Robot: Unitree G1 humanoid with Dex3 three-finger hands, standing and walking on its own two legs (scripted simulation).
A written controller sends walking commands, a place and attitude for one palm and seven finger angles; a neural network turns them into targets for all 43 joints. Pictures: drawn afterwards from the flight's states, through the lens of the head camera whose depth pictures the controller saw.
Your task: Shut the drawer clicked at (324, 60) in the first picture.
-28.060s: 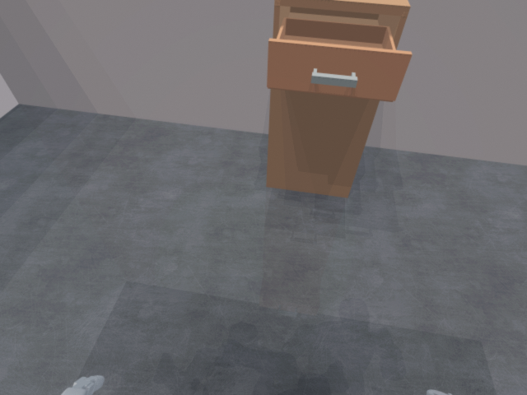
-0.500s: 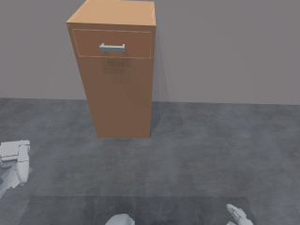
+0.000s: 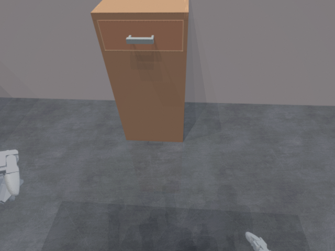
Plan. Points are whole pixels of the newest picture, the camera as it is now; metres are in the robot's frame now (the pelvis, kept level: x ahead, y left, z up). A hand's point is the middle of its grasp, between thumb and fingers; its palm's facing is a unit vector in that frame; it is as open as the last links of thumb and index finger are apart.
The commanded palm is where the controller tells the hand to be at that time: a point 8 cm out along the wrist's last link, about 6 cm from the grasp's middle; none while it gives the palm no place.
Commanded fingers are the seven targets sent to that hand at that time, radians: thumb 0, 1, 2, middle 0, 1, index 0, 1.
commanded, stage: stop stepping back and stand still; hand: left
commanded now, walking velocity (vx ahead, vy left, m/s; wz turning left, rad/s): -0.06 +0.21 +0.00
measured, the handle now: (140, 38) +0.99 +0.20 +0.06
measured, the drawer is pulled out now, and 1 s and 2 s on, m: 0.00 0.00 0.00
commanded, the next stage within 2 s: let the arm hang, fingers relaxed in 0.66 s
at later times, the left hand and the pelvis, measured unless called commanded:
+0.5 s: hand (26, 161) +0.22 +0.26 +0.18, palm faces +0.37 -0.79 -0.49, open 3.2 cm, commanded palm +0.16 +0.30 +0.20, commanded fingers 0.00 0.90 0.90 -1.40 -1.60 -1.40 -1.60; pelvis +0.03 +0.02 +0.02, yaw -1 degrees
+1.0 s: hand out of the picture +0.15 +0.24 -0.11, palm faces -0.04 -0.96 -0.29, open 3.0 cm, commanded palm none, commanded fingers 0.00 0.90 0.90 -0.88 -1.04 -0.88 -1.04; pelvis +0.02 +0.04 +0.01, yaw -1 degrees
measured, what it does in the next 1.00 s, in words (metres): steps on the spot: left foot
